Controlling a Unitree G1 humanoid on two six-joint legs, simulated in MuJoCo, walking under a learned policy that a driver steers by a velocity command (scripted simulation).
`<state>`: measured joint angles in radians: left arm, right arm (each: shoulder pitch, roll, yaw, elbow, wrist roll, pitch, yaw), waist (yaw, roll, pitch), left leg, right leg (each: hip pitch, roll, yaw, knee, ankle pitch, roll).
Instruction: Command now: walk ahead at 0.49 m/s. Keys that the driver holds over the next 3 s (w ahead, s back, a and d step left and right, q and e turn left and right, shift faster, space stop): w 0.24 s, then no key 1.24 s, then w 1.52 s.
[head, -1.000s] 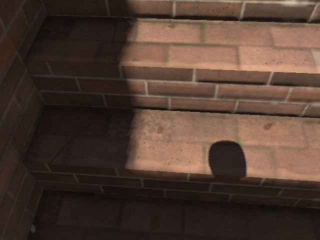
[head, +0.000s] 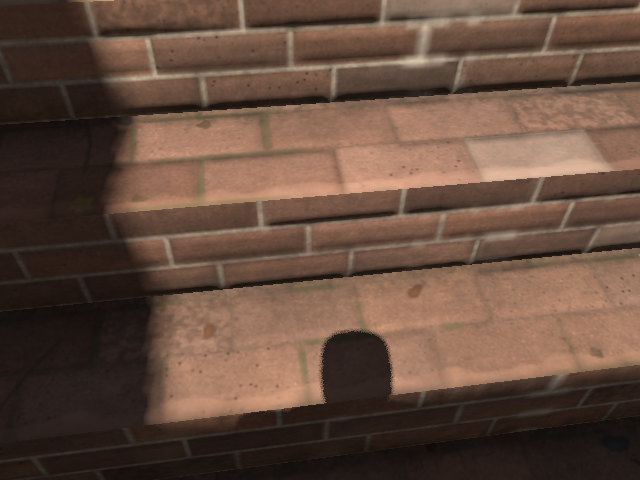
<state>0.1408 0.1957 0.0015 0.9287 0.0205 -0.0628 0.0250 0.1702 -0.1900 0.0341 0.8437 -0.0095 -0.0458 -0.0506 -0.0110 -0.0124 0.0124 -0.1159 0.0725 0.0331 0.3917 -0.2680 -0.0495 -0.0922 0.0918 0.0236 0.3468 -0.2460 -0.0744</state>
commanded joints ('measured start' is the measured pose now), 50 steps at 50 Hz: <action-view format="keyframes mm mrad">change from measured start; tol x4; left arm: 1 -30 86 14 -32 -2 -16 2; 35 58 100 26 210 -15 16 28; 40 86 93 29 221 -14 21 29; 42 17 117 40 161 -54 59 20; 50 100 106 48 137 -28 79 27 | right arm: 1 -15 -84 -15 -35 -3 -13 -2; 13 -51 -82 -13 4 -9 -12 10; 39 45 -96 -30 213 6 21 3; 41 57 -152 -47 198 -21 10 19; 50 106 -115 -48 204 -23 -18 22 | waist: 1 -4 24 -73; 44 -22 8 55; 50 -19 16 5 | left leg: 1 22 41 -29 -37 251 38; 12 33 45 -45 -97 179 53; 17 94 65 -64 -133 309 41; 22 95 64 -67 -151 228 42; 40 42 68 -77 -133 149 47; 41 44 16 -33 -121 65 19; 43 15 17 -33 -119 38 18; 50 -30 23 -32 -103 70 15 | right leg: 1 44 -160 102 -32 522 -18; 11 -21 -157 92 -73 294 -10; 16 -20 -183 90 -93 418 11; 23 -41 -185 87 -116 295 18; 40 -89 -181 92 -118 198 16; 43 -170 -130 81 -126 15 17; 50 -116 -129 82 -67 123 -3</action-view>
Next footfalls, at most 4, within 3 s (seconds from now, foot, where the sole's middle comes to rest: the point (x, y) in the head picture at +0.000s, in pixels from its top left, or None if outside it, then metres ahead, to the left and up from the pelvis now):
none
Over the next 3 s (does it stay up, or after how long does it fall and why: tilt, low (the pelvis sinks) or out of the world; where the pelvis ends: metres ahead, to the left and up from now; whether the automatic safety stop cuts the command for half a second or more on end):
stays up -0.03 0.02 0.01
